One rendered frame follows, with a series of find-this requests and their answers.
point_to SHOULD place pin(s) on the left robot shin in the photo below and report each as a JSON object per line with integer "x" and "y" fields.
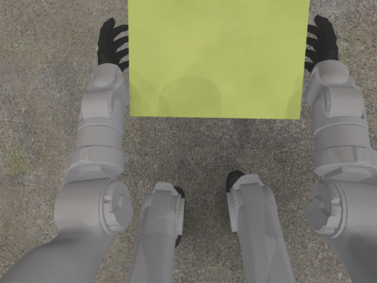
{"x": 159, "y": 186}

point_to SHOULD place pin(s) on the robot left upper arm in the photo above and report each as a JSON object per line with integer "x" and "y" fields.
{"x": 88, "y": 214}

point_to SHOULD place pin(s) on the robot left hand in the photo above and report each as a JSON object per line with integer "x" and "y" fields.
{"x": 107, "y": 47}

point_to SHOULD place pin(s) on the robot right upper arm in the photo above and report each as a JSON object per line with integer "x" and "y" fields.
{"x": 345, "y": 213}

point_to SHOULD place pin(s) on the robot right hand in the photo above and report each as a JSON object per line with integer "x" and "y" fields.
{"x": 325, "y": 47}

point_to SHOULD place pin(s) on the right robot shin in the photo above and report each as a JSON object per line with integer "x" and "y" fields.
{"x": 253, "y": 178}

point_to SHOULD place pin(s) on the carton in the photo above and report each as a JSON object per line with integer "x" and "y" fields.
{"x": 240, "y": 59}

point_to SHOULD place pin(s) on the robot right forearm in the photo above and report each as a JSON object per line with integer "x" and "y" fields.
{"x": 340, "y": 127}

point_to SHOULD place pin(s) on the robot shin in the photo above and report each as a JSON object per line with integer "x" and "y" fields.
{"x": 159, "y": 186}
{"x": 253, "y": 178}

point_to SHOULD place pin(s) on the robot left forearm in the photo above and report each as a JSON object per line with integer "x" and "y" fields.
{"x": 98, "y": 152}

